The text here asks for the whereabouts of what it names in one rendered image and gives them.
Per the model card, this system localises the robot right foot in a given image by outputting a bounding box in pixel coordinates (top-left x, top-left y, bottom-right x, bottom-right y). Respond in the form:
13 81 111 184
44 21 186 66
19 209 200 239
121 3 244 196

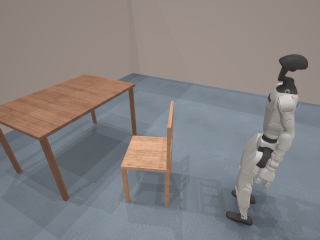
231 190 256 204

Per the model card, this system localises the robot foot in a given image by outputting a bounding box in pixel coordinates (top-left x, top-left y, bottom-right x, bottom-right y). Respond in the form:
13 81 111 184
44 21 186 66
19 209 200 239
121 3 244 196
231 190 256 204
226 211 253 226

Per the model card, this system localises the robot left forearm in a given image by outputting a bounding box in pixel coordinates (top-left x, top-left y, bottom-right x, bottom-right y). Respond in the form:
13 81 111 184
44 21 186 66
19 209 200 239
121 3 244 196
265 134 292 171

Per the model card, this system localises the robot left upper arm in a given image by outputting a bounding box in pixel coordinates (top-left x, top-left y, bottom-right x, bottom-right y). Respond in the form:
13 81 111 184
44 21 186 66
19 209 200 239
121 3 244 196
277 95 296 141

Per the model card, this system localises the chair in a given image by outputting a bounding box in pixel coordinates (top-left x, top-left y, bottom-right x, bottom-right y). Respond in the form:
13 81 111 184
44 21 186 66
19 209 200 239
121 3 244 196
121 101 174 207

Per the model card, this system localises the robot left hand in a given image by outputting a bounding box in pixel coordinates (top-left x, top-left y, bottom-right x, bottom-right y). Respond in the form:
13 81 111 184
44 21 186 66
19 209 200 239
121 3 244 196
253 167 275 189

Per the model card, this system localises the robot left foot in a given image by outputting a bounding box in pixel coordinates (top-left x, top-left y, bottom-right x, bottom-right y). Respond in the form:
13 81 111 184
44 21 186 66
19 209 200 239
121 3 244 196
226 211 253 226

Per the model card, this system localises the table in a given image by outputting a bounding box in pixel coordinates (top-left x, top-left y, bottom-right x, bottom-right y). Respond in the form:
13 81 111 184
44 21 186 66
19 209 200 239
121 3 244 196
0 74 137 201

